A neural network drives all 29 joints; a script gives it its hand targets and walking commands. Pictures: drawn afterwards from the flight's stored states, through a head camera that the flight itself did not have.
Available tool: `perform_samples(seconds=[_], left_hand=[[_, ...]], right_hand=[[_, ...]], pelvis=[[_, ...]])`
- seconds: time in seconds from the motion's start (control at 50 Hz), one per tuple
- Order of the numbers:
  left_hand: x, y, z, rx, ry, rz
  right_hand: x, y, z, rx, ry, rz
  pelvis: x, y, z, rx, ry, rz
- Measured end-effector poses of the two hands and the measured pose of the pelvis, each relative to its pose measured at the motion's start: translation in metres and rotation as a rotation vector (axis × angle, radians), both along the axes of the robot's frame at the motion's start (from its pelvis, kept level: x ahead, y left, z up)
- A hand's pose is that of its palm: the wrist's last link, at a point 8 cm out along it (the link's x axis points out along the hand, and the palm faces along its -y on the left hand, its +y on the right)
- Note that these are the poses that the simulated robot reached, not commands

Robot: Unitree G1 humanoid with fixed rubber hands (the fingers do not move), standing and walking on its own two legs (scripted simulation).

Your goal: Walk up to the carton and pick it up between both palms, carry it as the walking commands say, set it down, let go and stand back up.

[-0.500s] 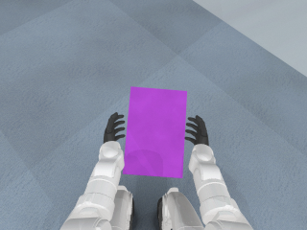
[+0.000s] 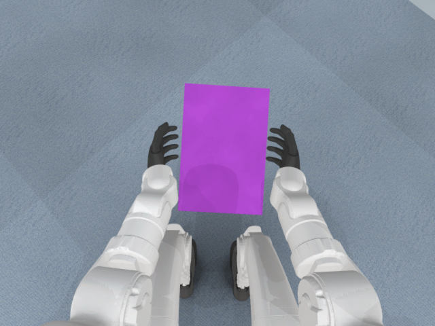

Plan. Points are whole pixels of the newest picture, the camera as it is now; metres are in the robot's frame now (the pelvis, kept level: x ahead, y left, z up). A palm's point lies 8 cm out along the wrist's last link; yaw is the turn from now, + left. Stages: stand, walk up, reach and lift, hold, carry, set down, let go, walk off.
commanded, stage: set down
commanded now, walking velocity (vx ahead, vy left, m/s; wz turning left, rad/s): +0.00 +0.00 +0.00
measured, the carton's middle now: (221, 150) +0.45 -0.01 -0.19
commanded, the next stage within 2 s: none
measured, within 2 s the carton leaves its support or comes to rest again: neither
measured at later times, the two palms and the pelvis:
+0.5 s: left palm (166, 157) +0.42 +0.11 -0.18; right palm (276, 155) +0.43 -0.14 -0.17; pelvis +0.00 -0.01 -0.07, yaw +3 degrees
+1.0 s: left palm (173, 155) +0.46 +0.11 -0.28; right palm (267, 155) +0.46 -0.14 -0.27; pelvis -0.03 -0.02 -0.14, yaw +3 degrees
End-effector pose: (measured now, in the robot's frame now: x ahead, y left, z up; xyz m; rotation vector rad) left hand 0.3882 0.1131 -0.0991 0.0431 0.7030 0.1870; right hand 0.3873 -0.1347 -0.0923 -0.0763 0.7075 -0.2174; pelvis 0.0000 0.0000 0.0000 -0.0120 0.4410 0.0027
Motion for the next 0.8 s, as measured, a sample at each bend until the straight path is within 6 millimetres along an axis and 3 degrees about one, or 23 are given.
perform_samples(seconds=[0.58,0.8], left_hand=[[0.041,-0.002,-0.095,-0.021,0.027,0.026],[0.056,-0.005,-0.131,-0.029,0.027,0.024]], right_hand=[[0.052,-0.003,-0.088,0.011,0.02,0.024],[0.061,-0.006,-0.125,0.021,0.019,0.015]], pelvis=[[-0.004,-0.018,-0.086,0.002,0.165,0.056],[-0.008,-0.024,-0.12,0.004,0.186,0.046]])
